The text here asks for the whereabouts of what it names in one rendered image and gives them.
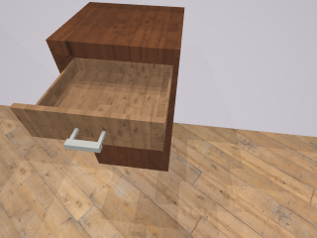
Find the drawer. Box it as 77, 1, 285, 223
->
9, 58, 173, 151

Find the cabinet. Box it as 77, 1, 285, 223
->
46, 2, 185, 172

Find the handle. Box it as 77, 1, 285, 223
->
63, 128, 106, 153

